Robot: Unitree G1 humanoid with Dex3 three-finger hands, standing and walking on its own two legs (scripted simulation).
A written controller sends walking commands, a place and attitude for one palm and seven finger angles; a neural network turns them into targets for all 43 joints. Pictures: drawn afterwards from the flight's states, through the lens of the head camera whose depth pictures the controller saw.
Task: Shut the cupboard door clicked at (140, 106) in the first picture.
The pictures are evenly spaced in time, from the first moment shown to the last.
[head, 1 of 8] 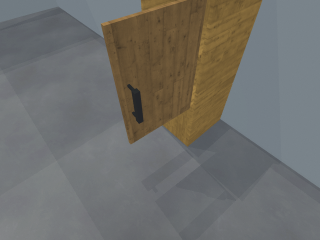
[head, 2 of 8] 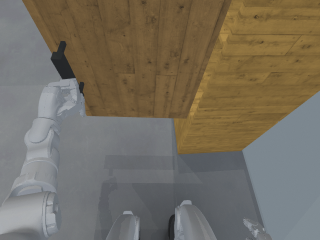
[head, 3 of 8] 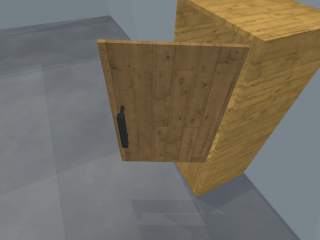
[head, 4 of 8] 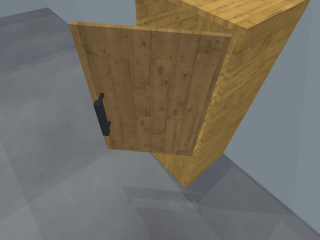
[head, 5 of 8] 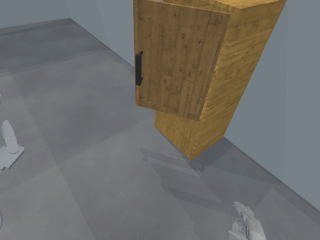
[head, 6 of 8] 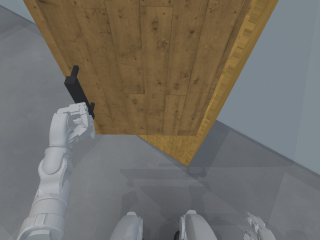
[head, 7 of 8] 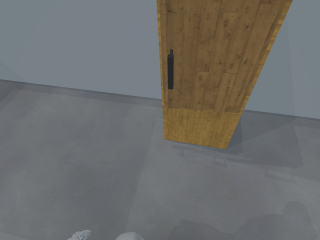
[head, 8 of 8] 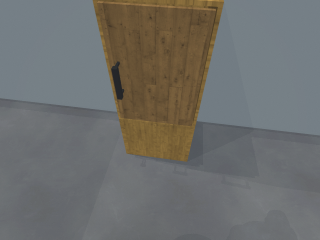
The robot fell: no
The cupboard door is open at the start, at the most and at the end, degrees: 86 86 0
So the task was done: yes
